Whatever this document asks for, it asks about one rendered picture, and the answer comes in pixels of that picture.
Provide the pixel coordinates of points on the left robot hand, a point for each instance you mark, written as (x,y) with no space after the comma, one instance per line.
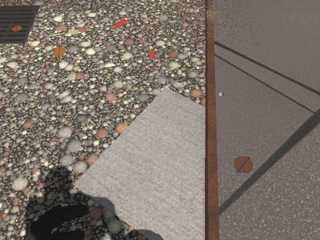
(53,218)

